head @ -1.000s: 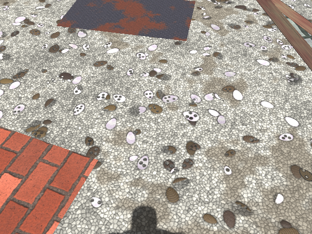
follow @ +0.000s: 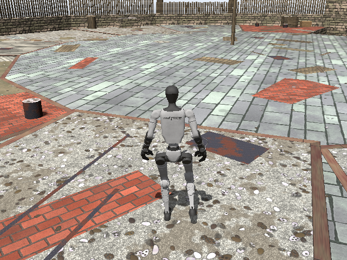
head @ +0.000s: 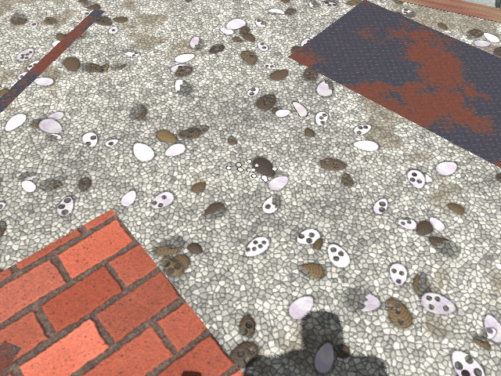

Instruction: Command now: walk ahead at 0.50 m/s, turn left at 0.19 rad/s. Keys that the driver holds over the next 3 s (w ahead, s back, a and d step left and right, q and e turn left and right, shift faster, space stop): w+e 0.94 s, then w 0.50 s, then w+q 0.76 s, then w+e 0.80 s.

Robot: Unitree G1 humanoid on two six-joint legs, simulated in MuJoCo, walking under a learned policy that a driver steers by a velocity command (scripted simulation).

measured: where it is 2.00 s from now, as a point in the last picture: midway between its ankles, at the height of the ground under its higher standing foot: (361, 214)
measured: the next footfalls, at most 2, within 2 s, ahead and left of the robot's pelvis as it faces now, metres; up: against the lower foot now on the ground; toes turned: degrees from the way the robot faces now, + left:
right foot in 0.42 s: +0.40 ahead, -0.16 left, +0.00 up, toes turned -10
left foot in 0.88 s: +0.70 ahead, -0.04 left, +0.00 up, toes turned -29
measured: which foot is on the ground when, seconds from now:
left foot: down 0.00-0.40, up 0.42-0.86, down 0.88-1.00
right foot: up 0.00-0.40, down 0.42-0.88, up 0.90-1.00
